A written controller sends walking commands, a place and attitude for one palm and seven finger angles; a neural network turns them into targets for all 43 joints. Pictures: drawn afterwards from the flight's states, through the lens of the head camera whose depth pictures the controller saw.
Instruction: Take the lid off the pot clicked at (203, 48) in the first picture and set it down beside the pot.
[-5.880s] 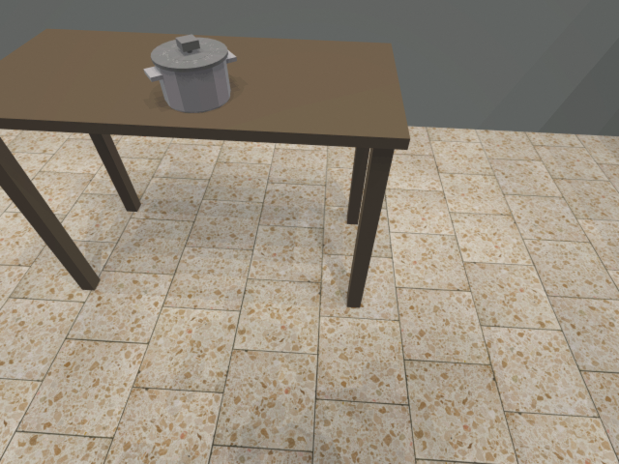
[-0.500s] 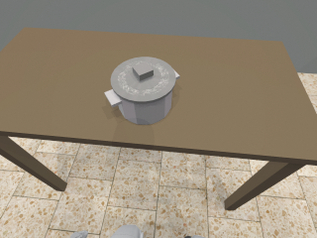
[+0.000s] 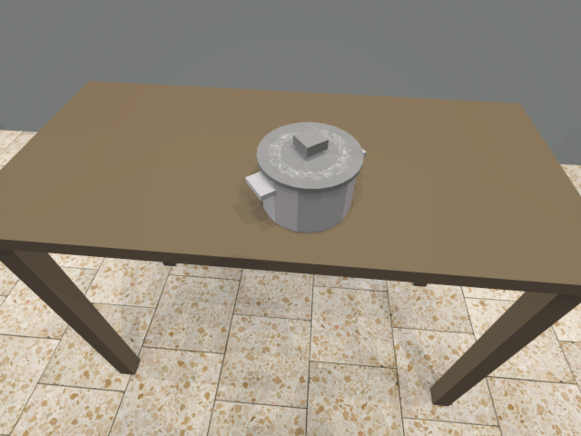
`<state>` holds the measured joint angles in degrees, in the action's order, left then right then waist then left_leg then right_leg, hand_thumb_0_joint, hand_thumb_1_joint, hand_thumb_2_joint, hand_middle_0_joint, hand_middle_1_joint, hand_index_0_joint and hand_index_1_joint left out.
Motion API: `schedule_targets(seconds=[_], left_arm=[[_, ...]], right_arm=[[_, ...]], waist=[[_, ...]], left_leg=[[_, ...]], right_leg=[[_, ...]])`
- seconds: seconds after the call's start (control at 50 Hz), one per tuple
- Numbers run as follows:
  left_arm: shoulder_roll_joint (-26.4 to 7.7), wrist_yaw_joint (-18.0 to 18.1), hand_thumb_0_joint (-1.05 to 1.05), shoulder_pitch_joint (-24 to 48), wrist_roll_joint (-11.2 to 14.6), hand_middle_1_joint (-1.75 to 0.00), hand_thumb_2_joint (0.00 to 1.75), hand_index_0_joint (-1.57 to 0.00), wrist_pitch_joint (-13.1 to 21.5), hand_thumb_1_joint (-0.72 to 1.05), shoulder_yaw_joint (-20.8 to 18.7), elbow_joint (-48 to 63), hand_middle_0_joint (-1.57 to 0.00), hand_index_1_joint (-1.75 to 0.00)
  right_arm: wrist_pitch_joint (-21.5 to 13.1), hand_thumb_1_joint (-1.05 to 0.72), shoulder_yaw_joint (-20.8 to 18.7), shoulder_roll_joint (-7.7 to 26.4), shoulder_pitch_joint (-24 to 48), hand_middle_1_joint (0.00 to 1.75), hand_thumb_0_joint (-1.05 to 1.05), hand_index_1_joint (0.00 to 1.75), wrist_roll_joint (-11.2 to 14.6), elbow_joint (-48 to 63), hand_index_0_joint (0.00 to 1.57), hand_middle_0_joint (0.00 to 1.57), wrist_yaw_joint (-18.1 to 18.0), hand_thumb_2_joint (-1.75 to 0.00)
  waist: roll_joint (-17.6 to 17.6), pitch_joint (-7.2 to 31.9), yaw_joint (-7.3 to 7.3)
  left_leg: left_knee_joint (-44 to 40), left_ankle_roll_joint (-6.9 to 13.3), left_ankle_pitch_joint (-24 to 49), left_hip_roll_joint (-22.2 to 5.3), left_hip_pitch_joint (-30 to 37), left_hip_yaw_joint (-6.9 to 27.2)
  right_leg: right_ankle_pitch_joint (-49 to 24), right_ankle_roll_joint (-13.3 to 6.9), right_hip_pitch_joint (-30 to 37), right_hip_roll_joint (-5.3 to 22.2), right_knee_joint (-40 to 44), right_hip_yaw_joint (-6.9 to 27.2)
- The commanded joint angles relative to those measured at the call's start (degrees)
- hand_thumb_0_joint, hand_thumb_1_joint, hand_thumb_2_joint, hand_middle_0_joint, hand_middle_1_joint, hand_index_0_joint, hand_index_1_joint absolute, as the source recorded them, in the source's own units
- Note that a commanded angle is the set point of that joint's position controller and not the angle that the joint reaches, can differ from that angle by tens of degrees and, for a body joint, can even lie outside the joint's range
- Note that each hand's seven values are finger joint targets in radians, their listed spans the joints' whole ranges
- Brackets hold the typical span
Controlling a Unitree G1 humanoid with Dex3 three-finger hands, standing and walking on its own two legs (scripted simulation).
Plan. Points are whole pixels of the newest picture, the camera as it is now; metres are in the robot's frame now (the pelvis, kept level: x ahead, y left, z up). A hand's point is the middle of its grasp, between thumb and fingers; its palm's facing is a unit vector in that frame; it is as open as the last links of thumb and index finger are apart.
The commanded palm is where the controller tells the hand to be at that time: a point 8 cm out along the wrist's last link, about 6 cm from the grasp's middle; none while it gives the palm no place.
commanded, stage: come to a stop and stand still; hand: left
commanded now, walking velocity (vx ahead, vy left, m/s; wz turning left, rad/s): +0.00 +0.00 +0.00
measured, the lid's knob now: (310, 142) +0.52 +0.01 +0.14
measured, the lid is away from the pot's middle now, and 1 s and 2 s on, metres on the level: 0.00 0.00 0.00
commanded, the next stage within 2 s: look again from close up in 1.20 s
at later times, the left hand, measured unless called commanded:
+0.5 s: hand out of the picture +0.03 +0.16 -0.17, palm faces +0.02 -0.98 -0.19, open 7.4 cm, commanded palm none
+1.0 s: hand out of the picture +0.05 +0.14 -0.17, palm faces +0.02 -0.98 -0.19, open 7.4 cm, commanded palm none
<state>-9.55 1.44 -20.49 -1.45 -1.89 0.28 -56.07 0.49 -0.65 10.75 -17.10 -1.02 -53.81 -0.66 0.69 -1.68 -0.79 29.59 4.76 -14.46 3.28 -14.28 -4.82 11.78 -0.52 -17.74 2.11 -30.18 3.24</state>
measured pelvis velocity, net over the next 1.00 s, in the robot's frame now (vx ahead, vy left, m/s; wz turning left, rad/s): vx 0.05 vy -0.03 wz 0.00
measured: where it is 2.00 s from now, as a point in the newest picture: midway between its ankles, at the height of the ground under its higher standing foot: outside the picture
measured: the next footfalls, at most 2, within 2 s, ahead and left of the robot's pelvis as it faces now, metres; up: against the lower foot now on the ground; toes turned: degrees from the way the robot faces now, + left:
none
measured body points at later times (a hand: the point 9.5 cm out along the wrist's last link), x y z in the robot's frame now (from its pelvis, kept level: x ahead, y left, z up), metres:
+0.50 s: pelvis +0.03 +0.00 +0.00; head +0.04 +0.00 +0.45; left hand +0.03 +0.21 -0.15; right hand +0.04 -0.22 -0.16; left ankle +0.02 +0.07 -0.73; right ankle +0.05 -0.16 -0.73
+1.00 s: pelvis +0.05 -0.03 +0.01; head +0.06 -0.03 +0.46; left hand +0.05 +0.19 -0.15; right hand +0.05 -0.24 -0.16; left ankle +0.02 +0.07 -0.73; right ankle +0.05 -0.16 -0.73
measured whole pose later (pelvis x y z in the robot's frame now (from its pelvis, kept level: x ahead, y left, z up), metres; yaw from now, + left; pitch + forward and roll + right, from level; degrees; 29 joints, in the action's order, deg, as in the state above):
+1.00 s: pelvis +0.05 -0.03 +0.01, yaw +0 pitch -1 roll +0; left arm -7.6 2.5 -17.9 -0.9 0.0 0.9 -61.9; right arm -1.3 0.4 7.8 -17.5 -0.6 -63.0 -2.0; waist 0.4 -1.7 -0.2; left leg 26.1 2.1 -17.2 1.1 -8.1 -3.7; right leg 14.5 0.6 -11.9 0.1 -27.2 2.1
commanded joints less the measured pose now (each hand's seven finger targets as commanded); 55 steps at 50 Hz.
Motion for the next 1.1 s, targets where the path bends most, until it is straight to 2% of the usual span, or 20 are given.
schedule_targets(seconds=[0.0,0.06,0.08,0.1,0.12,0.16,0.22,0.28,0.3,0.38,0.4,0.48,0.5,0.56,0.6,0.66,0.8,0.98,1.0,1.08], left_arm=[[-5.9,0.3,0.00,-1.8,0.2,-0.30,0.90,-0.20,1.8,0.90,-1.3,1.7,-0.20,-0.30],[-5.1,0.4,0.00,-2.0,0.2,-0.30,0.90,-0.20,1.8,0.90,-1.1,0.3,-0.20,-0.30],[-4.8,0.4,0.00,-2.3,0.3,-0.30,0.90,-0.20,1.9,0.90,-1.0,-0.3,-0.20,-0.30],[-5.1,0.4,0.00,-2.3,0.3,-0.30,0.90,-0.20,2.0,0.90,-1.0,-0.4,-0.20,-0.30],[-4.6,0.5,0.00,-2.0,0.3,-0.30,0.90,-0.20,2.0,0.90,-1.0,-0.7,-0.20,-0.30],[-4.2,0.6,0.00,-1.9,0.3,-0.30,0.90,-0.20,2.0,0.90,-0.9,-1.3,-0.20,-0.30],[-3.9,0.7,0.00,-1.9,0.4,-0.30,0.90,-0.20,2.1,0.90,-0.8,-2.1,-0.20,-0.30],[-3.6,0.8,0.00,-1.9,0.4,-0.30,0.90,-0.20,2.1,0.90,-0.8,-2.8,-0.20,-0.30],[-3.6,0.8,0.00,-1.8,0.4,-0.30,0.90,-0.20,2.1,0.90,-0.9,-2.7,-0.20,-0.30],[-3.1,1.0,0.00,-1.6,0.5,-0.30,0.90,-0.20,2.1,0.90,-0.8,-3.5,-0.20,-0.30],[-3.5,1.0,0.00,-1.5,0.5,-0.30,0.90,-0.20,2.1,0.90,-0.8,-3.4,-0.20,-0.30],[-3.2,1.1,0.00,-1.6,0.6,-0.30,0.90,-0.20,2.2,0.90,-0.7,-3.9,-0.20,-0.30],[-3.5,1.0,0.00,-1.4,0.6,-0.30,0.90,-0.20,2.2,0.90,-0.7,-3.7,-0.20,-0.30],[-3.4,1.1,0.00,-1.4,0.6,-0.30,0.90,-0.20,2.3,0.90,-0.7,-3.9,-0.20,-0.30],[-3.5,1.0,0.00,-1.1,0.6,-0.30,0.90,-0.20,2.2,0.90,-0.7,-3.9,-0.20,-0.30],[-3.4,1.1,0.00,-1.2,0.6,-0.30,0.90,-0.20,2.3,0.90,-0.6,-4.0,-0.20,-0.30],[-3.7,1.0,0.00,-1.4,0.8,-0.30,0.90,-0.20,2.6,0.90,-0.5,-4.1,-0.20,-0.30],[-3.3,1.2,0.00,-1.8,0.8,-0.30,0.90,-0.20,2.9,0.90,-0.3,-4.2,-0.20,-0.30],[-3.6,1.1,0.00,-1.7,0.9,-0.30,0.90,-0.20,2.9,0.90,-0.3,-4.1,-0.20,-0.30],[-3.3,1.2,0.00,-2.1,0.9,-0.30,0.90,-0.20,3.1,0.90,-0.3,-4.2,-0.20,-0.30]], right_arm=[[-1.7,-0.90,-1.1,5.1,0.6,0.30,0.00,0.30,0.4,2.7,0.20,0.20,-0.5,-0.90],[-1.8,-0.90,-1.0,4.9,-0.4,0.30,0.00,0.30,0.3,1.0,0.20,0.20,-0.6,-0.90],[-1.8,-0.90,-0.9,4.8,-0.5,0.30,0.00,0.30,0.4,0.5,0.20,0.20,-0.7,-0.90],[-1.9,-0.90,-0.8,4.3,-1.1,0.30,0.00,0.30,0.5,0.0,0.20,0.20,-0.6,-0.90],[-1.9,-0.90,-0.9,4.4,-1.5,0.30,0.00,0.30,0.4,-0.4,0.20,0.20,-0.7,-0.90],[-2.0,-0.90,-0.8,4.2,-2.1,0.30,0.00,0.30,0.4,-1.2,0.20,0.20,-0.8,-0.90],[-2.3,-0.90,-0.6,3.6,-2.6,0.30,0.00,0.30,0.5,-2.2,0.20,0.20,-1.0,-0.90],[-2.4,-0.90,-0.5,3.2,-3.3,0.30,0.00,0.30,0.5,-3.2,0.20,0.20,-1.2,-0.90],[-2.5,-0.90,-0.5,2.8,-3.4,0.30,0.00,0.30,0.5,-3.4,0.20,0.20,-1.2,-0.90],[-2.5,-0.90,-0.4,2.8,-3.8,0.30,0.00,0.30,0.5,-4.3,0.20,0.20,-1.4,-0.90],[-2.5,-0.90,-0.4,2.6,-3.7,0.30,0.00,0.30,0.6,-4.4,0.20,0.20,-1.4,-0.90],[-2.4,-0.90,-0.4,2.6,-3.6,0.30,0.00,0.30,0.5,-5.0,0.20,0.20,-1.5,-0.90],[-2.4,-0.90,-0.4,2.4,-3.6,0.30,0.00,0.30,0.6,-5.0,0.20,0.20,-1.5,-0.90],[-2.4,-0.90,-0.3,2.5,-3.6,0.30,0.00,0.30,0.6,-5.3,0.20,0.20,-1.6,-0.90],[-2.4,-0.90,-0.3,2.4,-3.6,0.30,0.00,0.30,0.6,-5.5,0.20,0.20,-1.6,-0.90],[-2.5,-0.90,-0.3,2.2,-3.7,0.30,0.00,0.30,0.6,-5.8,0.20,0.20,-1.6,-0.90],[-2.3,-0.90,-0.2,1.8,-3.8,0.30,0.00,0.30,0.6,-6.6,0.20,0.20,-1.6,-0.90],[-2.3,-0.90,0.0,1.1,-4.6,0.30,0.00,0.30,0.6,-7.6,0.20,0.20,-1.6,-0.90],[-2.3,-0.90,0.0,1.0,-4.5,0.30,0.00,0.30,0.7,-7.7,0.20,0.20,-1.5,-0.90],[-2.4,-0.90,0.0,0.7,-4.9,0.30,0.00,0.30,0.7,-8.0,0.20,0.20,-1.5,-0.90]], waist=[[1.7,-1.6,-0.38],[2.9,-2.7,-0.28],[2.7,-2.6,-0.27],[0.4,-1.9,-0.27],[-0.3,-2.0,0.00],[0.6,-2.5,0.16],[-0.2,-2.1,0.15],[1.2,-1.9,0.43],[-0.5,-1.8,0.23],[0.2,-1.8,0.61],[-0.6,-1.9,0.45],[0.1,-1.7,0.68],[-1.4,-1.8,0.67],[0.1,-1.5,0.79],[-1.7,-2.0,0.69],[0.0,-1.7,0.77],[-1.7,-2.0,0.67],[-0.9,-2.2,0.83],[-2.1,-2.5,0.68],[-0.9,-1.8,0.79]], left_leg=[[-15.4,-1.3,-11.3,-10.2,-3.7,13.7],[-15.9,-1.5,-11.1,-10.0,-3.5,13.5],[-15.5,-1.5,-9.9,-9.8,-2.7,13.1],[-14.8,-1.4,-8.9,-9.8,-2.5,13.0],[-14.5,-1.5,-7.8,-9.7,-1.9,12.5],[-14.4,-1.7,-6.8,-9.6,-1.5,12.4],[-13.1,-1.6,-2.1,-9.5,-0.4,11.6],[-12.6,-1.8,1.8,-9.6,1.3,10.9],[-11.9,-1.6,3.6,-9.6,1.5,10.9],[-10.7,-1.9,6.9,-9.4,3.4,9.5],[-10.2,-1.7,8.0,-9.4,3.2,9.6],[-9.6,-1.9,7.9,-9.2,4.4,8.7],[-9.2,-1.8,8.4,-9.3,4.3,8.6],[-9.1,-2.0,8.0,-9.2,4.7,8.3],[-9.1,-1.9,8.1,-9.4,4.3,8.4],[-8.9,-2.1,8.6,-9.2,5.0,7.9],[-8.2,-2.3,7.8,-9.2,5.0,7.4],[-8.2,-2.6,6.8,-9.0,4.9,7.0],[-8.2,-2.5,6.8,-9.1,4.5,7.0],[-8.0,-2.7,7.2,-8.9,4.7,6.8]], right_leg=[[3.3,-2.3,2.4,1.4,3.8,0.4],[2.8,-2.2,2.1,1.8,4.1,0.4],[2.1,-2.3,2.0,2.0,4.5,0.7],[1.6,-2.3,2.9,2.2,5.0,0.7],[1.1,-2.4,2.6,2.4,5.0,1.0],[0.8,-2.2,2.2,2.6,5.0,1.0],[-1.7,-2.2,2.9,2.9,5.1,1.3],[-2.5,-1.9,2.6,2.9,4.8,0.9],[-3.4,-1.8,3.2,2.9,4.9,0.7],[-4.2,-1.8,2.7,3.3,5.0,1.4],[-5.0,-1.7,3.1,3.2,5.1,1.2],[-5.2,-1.8,2.7,3.5,5.4,2.0],[-6.0,-1.9,3.2,3.4,5.6,2.1],[-5.8,-1.9,3.2,3.5,5.6,2.4],[-6.1,-1.9,3.5,3.3,5.8,2.2],[-6.7,-2.0,3.4,3.6,5.8,2.7],[-8.0,-2.3,4.0,3.7,6.8,3.0],[-7.9,-2.5,4.2,3.8,7.5,3.7],[-8.1,-2.5,4.6,3.7,7.7,3.3],[-8.8,-2.5,5.0,3.8,7.6,3.7]])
